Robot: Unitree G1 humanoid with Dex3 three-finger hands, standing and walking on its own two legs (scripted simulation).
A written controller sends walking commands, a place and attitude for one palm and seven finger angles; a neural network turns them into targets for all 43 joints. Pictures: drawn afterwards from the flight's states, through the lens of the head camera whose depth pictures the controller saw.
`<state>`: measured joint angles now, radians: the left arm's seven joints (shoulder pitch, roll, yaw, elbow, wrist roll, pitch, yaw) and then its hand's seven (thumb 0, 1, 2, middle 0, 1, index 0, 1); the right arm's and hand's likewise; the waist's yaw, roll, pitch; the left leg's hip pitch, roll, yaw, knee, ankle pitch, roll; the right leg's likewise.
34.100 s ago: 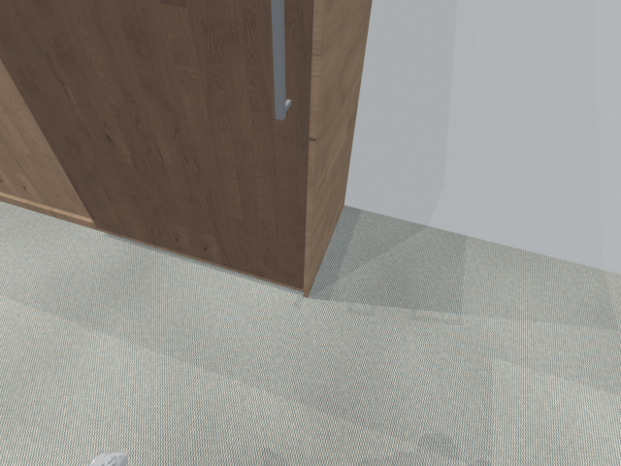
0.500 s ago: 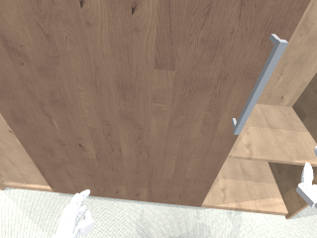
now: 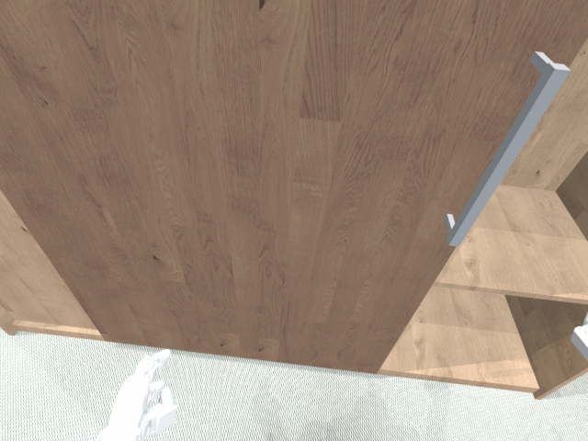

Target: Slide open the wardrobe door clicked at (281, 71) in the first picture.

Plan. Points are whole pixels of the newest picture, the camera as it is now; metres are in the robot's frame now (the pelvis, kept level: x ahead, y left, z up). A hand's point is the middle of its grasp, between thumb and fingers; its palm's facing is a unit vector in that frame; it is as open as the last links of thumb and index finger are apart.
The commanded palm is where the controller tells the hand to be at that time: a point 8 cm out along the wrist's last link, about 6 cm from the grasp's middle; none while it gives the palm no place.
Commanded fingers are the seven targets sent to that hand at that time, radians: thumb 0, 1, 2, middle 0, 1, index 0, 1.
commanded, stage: step back with the hand held close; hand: right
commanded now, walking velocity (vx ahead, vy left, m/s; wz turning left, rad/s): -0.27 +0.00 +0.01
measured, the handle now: (490, 164) +0.46 -0.28 +0.17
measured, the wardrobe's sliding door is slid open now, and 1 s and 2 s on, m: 0.56 0.56 0.56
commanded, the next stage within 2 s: stop stepping back and stand still in 0.88 s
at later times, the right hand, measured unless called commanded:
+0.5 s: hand out of the picture +0.12 -0.31 +0.16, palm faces +0.47 +0.77 -0.43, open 7.4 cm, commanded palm +0.06 -0.35 +0.17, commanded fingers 0.00 -0.90 -0.90 0.20 0.30 0.20 0.30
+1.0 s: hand out of the picture +0.01 -0.34 +0.17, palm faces +0.50 +0.78 -0.38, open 7.4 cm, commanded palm -0.04 -0.37 +0.17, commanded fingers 0.00 -0.90 -0.90 0.20 0.30 0.20 0.30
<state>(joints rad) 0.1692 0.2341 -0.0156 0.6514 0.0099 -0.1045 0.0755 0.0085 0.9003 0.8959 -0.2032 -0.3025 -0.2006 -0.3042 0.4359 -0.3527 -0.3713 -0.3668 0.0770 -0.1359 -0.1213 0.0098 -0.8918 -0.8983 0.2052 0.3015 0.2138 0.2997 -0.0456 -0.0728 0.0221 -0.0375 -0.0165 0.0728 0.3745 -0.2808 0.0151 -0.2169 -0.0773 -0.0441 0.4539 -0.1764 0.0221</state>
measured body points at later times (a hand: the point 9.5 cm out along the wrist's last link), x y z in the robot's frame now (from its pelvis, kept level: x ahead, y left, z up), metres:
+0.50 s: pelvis -0.08 -0.04 -0.01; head -0.06 -0.04 +0.44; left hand +0.10 +0.18 -0.10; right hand +0.09 -0.35 +0.19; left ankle -0.05 +0.10 -0.74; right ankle +0.04 -0.14 -0.74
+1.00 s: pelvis -0.17 -0.07 -0.01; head -0.17 -0.09 +0.44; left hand +0.02 +0.15 -0.09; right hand -0.02 -0.38 +0.19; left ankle -0.12 +0.07 -0.74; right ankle -0.11 -0.17 -0.71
